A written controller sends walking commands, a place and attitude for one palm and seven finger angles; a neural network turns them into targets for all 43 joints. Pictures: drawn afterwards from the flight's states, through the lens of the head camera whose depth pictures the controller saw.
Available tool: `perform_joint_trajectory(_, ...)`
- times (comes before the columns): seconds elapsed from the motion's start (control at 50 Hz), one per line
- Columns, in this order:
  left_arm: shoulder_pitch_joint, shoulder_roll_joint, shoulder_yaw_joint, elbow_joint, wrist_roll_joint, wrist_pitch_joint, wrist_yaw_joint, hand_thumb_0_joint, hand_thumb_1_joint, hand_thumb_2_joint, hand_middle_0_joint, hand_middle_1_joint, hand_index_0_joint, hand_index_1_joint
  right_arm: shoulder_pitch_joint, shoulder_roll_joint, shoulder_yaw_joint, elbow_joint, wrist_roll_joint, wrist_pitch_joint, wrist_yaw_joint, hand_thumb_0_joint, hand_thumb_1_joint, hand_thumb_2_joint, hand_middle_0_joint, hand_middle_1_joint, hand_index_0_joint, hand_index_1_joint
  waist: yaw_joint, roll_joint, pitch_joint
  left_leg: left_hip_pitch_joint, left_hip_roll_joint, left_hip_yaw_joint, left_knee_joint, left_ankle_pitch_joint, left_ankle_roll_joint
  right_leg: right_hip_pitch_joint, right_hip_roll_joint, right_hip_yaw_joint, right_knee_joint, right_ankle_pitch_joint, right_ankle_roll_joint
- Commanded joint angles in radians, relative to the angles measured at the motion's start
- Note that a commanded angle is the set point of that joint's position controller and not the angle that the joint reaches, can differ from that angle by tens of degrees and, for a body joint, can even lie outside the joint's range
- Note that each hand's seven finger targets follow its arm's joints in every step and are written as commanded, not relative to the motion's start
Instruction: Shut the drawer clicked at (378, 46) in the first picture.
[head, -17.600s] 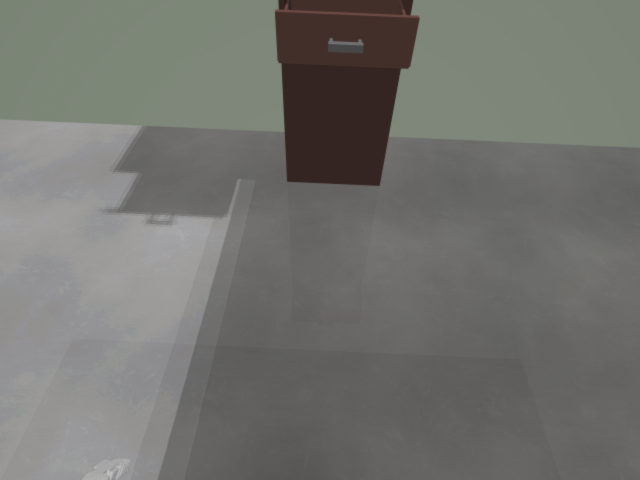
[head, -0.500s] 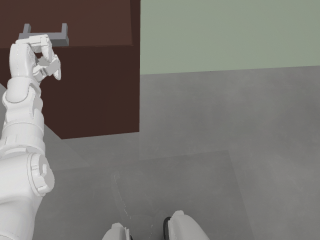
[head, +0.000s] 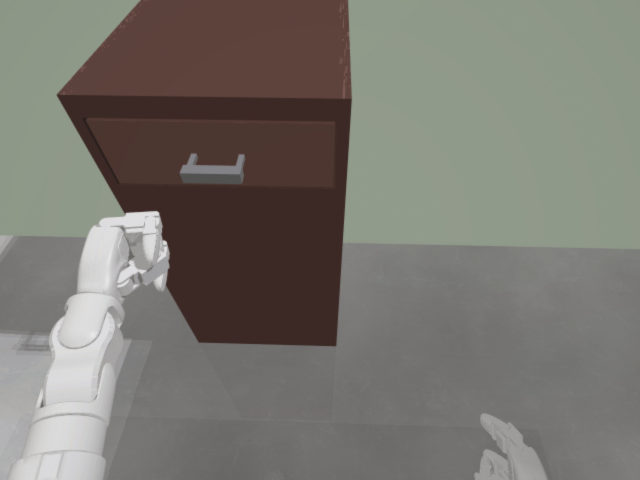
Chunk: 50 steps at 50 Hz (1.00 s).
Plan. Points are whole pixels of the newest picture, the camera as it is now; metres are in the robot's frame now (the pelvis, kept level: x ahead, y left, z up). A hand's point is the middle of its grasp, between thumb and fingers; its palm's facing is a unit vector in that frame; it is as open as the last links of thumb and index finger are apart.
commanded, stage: draw the hand back to the body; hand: left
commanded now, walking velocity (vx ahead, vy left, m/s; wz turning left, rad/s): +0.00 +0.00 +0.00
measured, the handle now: (214, 166) +0.60 +0.21 +0.04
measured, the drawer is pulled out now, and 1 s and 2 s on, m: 0.00 0.00 0.00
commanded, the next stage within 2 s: step back with the hand held close in 0.80 s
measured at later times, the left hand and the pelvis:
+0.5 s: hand (61, 373) +0.19 +0.22 +0.16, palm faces +0.35 -0.87 -0.35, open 3.2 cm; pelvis -0.03 -0.01 +0.02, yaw +0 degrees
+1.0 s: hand (8, 433) +0.14 +0.23 +0.18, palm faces +0.41 -0.81 -0.42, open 3.2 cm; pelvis -0.04 -0.01 +0.02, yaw +0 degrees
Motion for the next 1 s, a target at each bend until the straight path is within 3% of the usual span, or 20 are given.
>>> perform_joint_trajectory(0.0, -0.092, 0.151, 0.006, -0.394, 0.059, -0.005, 0.132, 0.000, 0.900, 0.900, -1.400, -1.600, -1.400, -1.600, -0.025, -0.108, -0.047, -0.120, -0.004, -0.046, -0.024, 0.000, -0.900, -0.900, 0.200, 0.300, 0.200, 0.300, 0.026, 0.084, -0.287, 0.224, 0.015, -0.009, -0.112, 0.739, -0.011, 0.268, -0.014, 0.017, -0.088, 0.539, -0.034)
perform_joint_trajectory(0.06, -0.046, 0.151, 0.012, -0.454, 0.077, 0.016, 0.185, 0.000, 0.900, 0.900, -1.400, -1.600, -1.400, -1.600, -0.080, -0.101, -0.035, -0.119, -0.010, -0.047, -0.035, 0.000, -0.900, -0.900, 0.200, 0.300, 0.200, 0.300, 0.023, -0.031, -0.187, 0.207, 0.017, -0.002, -0.171, 0.614, -0.004, 0.288, -0.010, 0.009, -0.125, 0.481, -0.030)
perform_joint_trajectory(0.08, -0.059, 0.185, 0.034, -0.475, 0.080, 0.018, 0.197, 0.000, 0.900, 0.900, -1.400, -1.600, -1.400, -1.600, -0.095, -0.107, -0.033, -0.114, -0.012, -0.047, -0.041, 0.000, -0.900, -0.900, 0.200, 0.300, 0.200, 0.300, 0.024, -0.049, -0.155, 0.195, 0.014, -0.005, -0.192, 0.558, 0.000, 0.294, -0.005, 0.010, -0.145, 0.448, -0.033)
perform_joint_trajectory(0.1, -0.052, 0.175, 0.033, -0.495, 0.082, 0.021, 0.205, 0.000, 0.900, 0.900, -1.400, -1.600, -1.400, -1.600, -0.112, -0.100, -0.028, -0.117, -0.013, -0.047, -0.046, 0.000, -0.900, -0.900, 0.200, 0.300, 0.200, 0.300, 0.026, -0.054, -0.132, 0.194, 0.010, 0.000, -0.214, 0.508, 0.003, 0.305, -0.006, 0.010, -0.158, 0.421, -0.032)
perform_joint_trajectory(0.16, -0.010, 0.176, 0.043, -0.559, 0.088, 0.024, 0.225, 0.000, 0.900, 0.900, -1.400, -1.600, -1.400, -1.600, -0.140, -0.091, -0.019, -0.113, -0.017, -0.056, -0.056, 0.000, -0.900, -0.900, 0.200, 0.300, 0.200, 0.300, 0.038, 0.010, -0.107, 0.222, 0.003, 0.000, -0.255, 0.450, 0.002, 0.332, -0.009, 0.010, -0.190, 0.360, -0.037)
perform_joint_trajectory(0.18, 0.001, 0.191, 0.053, -0.580, 0.090, 0.023, 0.229, 0.000, 0.900, 0.900, -1.400, -1.600, -1.400, -1.600, -0.147, -0.092, -0.018, -0.108, -0.019, -0.058, -0.059, 0.000, -0.900, -0.900, 0.200, 0.300, 0.200, 0.300, 0.041, 0.004, -0.100, 0.230, 0.004, -0.003, -0.265, 0.425, 0.003, 0.334, -0.003, 0.012, -0.208, 0.332, -0.038)
perform_joint_trajectory(0.26, 0.124, 0.149, 0.036, -0.657, 0.091, 0.018, 0.236, 0.000, 0.900, 0.900, -1.400, -1.600, -1.400, -1.600, -0.163, -0.080, -0.012, -0.105, -0.025, -0.079, -0.058, 0.000, -0.900, -0.900, 0.200, 0.300, 0.200, 0.300, 0.049, 0.058, -0.054, 0.257, 0.002, -0.006, -0.298, 0.414, -0.003, 0.355, -0.005, 0.007, -0.234, 0.311, -0.039)
perform_joint_trajectory(0.34, 0.299, 0.158, 0.080, -0.729, 0.087, 0.015, 0.237, 0.000, 0.900, 0.900, -1.400, -1.600, -1.400, -1.600, -0.169, -0.079, -0.016, -0.103, -0.036, -0.091, -0.051, 0.000, -0.900, -0.900, 0.200, 0.300, 0.200, 0.300, 0.065, 0.000, -0.033, 0.248, 0.006, -0.009, -0.310, 0.422, 0.000, 0.389, -0.003, 0.008, -0.247, 0.319, -0.037)
perform_joint_trajectory(0.38, 0.389, 0.161, 0.100, -0.737, 0.085, 0.017, 0.233, 0.000, 0.900, 0.900, -1.400, -1.600, -1.400, -1.600, -0.178, -0.082, -0.019, -0.099, -0.038, -0.091, -0.048, 0.000, -0.900, -0.900, 0.200, 0.300, 0.200, 0.300, 0.072, -0.045, 0.013, 0.229, 0.009, -0.013, -0.315, 0.401, 0.002, 0.380, 0.002, 0.009, -0.263, 0.295, -0.036)
perform_joint_trajectory(0.44, 0.425, 0.165, 0.121, -0.820, 0.086, 0.008, 0.234, 0.000, 0.900, 0.900, -1.400, -1.600, -1.400, -1.600, -0.186, -0.074, -0.022, -0.102, -0.039, -0.098, -0.048, 0.000, -0.900, -0.900, 0.200, 0.300, 0.200, 0.300, 0.070, -0.003, 0.049, 0.222, 0.008, -0.007, -0.322, 0.336, 0.004, 0.360, -0.004, 0.018, -0.281, 0.233, -0.033)
perform_joint_trajectory(0.52, 0.526, 0.191, 0.163, -0.938, 0.091, -0.010, 0.247, 0.000, 0.900, 0.900, -1.400, -1.600, -1.400, -1.600, -0.181, -0.068, -0.024, -0.111, -0.041, -0.128, -0.052, 0.000, -0.900, -0.900, 0.200, 0.300, 0.200, 0.300, 0.081, 0.054, 0.028, 0.234, 0.006, -0.011, -0.318, 0.322, 0.001, 0.368, -0.004, 0.025, -0.287, 0.214, -0.036)
perform_joint_trajectory(0.58, 0.627, 0.198, 0.180, -0.999, 0.094, -0.016, 0.254, 0.000, 0.900, 0.900, -1.400, -1.600, -1.400, -1.600, -0.174, -0.070, -0.029, -0.117, -0.039, -0.151, -0.056, 0.000, -0.900, -0.900, 0.200, 0.300, 0.200, 0.300, 0.087, 0.035, 0.032, 0.235, 0.008, -0.016, -0.310, 0.322, -0.002, 0.361, 0.001, 0.028, -0.294, 0.207, -0.036)
perform_joint_trajectory(0.68, 0.592, 0.143, 0.132, -0.910, 0.103, -0.012, 0.256, 0.000, 0.900, 0.900, -1.400, -1.600, -1.400, -1.600, -0.159, -0.072, -0.033, -0.084, -0.039, -0.167, -0.066, 0.000, -0.900, -0.900, 0.200, 0.300, 0.200, 0.300, 0.059, -0.048, 0.189, 0.204, 0.006, -0.014, -0.310, 0.202, 0.009, 0.249, -0.002, 0.037, -0.349, 0.061, -0.030)
perform_joint_trajectory(0.72, 0.565, 0.149, 0.138, -0.896, 0.106, -0.020, 0.262, 0.000, 0.900, 0.900, -1.400, -1.600, -1.400, -1.600, -0.154, -0.073, -0.036, -0.081, -0.035, -0.171, -0.073, 0.000, -0.900, -0.900, 0.200, 0.300, 0.200, 0.300, 0.057, -0.030, 0.187, 0.208, 0.004, -0.013, -0.311, 0.164, 0.014, 0.240, -0.010, 0.040, -0.346, 0.019, -0.028)
perform_joint_trajectory(0.8, 0.577, 0.165, 0.156, -0.913, 0.105, -0.035, 0.267, 0.000, 0.900, 0.900, -1.400, -1.600, -1.400, -1.600, -0.159, -0.067, -0.035, -0.083, -0.040, -0.183, -0.076, 0.000, -0.900, -0.900, 0.200, 0.300, 0.200, 0.300, 0.076, -0.020, 0.108, 0.223, -0.001, -0.019, -0.313, 0.165, 0.014, 0.289, -0.015, 0.044, -0.336, 0.011, -0.029)
perform_joint_trajectory(0.88, 0.595, 0.188, 0.171, -0.984, 0.114, -0.044, 0.276, 0.000, 0.900, 0.900, -1.400, -1.600, -1.400, -1.600, -0.162, -0.068, -0.033, -0.083, -0.046, -0.207, -0.074, 0.000, -0.900, -0.900, 0.200, 0.300, 0.200, 0.300, 0.088, 0.054, 0.037, 0.243, -0.002, -0.020, -0.310, 0.249, 0.006, 0.347, -0.012, 0.042, -0.309, 0.120, -0.036)
perform_joint_trajectory(0.9, 0.606, 0.180, 0.168, -0.983, 0.111, -0.043, 0.277, 0.000, 0.900, 0.900, -1.400, -1.600, -1.400, -1.600, -0.161, -0.063, -0.031, -0.082, -0.048, -0.211, -0.074, 0.000, -0.900, -0.900, 0.200, 0.300, 0.200, 0.300, 0.088, 0.040, 0.043, 0.238, 0.000, -0.020, -0.312, 0.262, 0.005, 0.351, -0.013, 0.038, -0.304, 0.138, -0.035)
perform_joint_trajectory(0.92, 0.524, 0.286, 0.302, -1.034, 0.104, -0.088, 0.281, 0.000, 0.900, 0.900, -1.400, -1.600, -1.400, -1.600, -0.146, -0.090, -0.035, -0.108, -0.048, -0.177, -0.067, 0.000, -0.900, -0.900, 0.200, 0.300, 0.200, 0.300, 0.038, 0.000, 0.167, 0.141, 0.002, -0.033, -0.286, 0.194, 0.027, 0.218, -0.057, 0.168, -0.381, 0.132, -0.037)
perform_joint_trajectory(0.94, 0.621, 0.221, 0.264, -0.936, 0.111, -0.091, 0.273, 0.000, 0.900, 0.900, -1.400, -1.600, -1.400, -1.600, -0.136, -0.068, -0.039, -0.085, -0.051, -0.155, -0.065, 0.000, -0.900, -0.900, 0.200, 0.300, 0.200, 0.300, 0.036, -0.077, 0.150, 0.157, 0.000, -0.046, -0.262, 0.209, 0.026, 0.207, -0.080, 0.163, -0.396, 0.123, -0.043)
perform_joint_trajectory(0.98, 0.658, 0.189, 0.234, -0.920, 0.113, -0.091, 0.265, 0.000, 0.900, 0.900, -1.400, -1.600, -1.400, -1.600, -0.145, -0.070, -0.046, -0.099, -0.052, -0.128, -0.059, 0.000, -0.900, -0.900, 0.200, 0.300, 0.200, 0.300, 0.031, -0.075, 0.148, 0.164, -0.001, -0.037, -0.252, 0.267, 0.019, 0.188, -0.085, 0.145, -0.398, 0.168, -0.043)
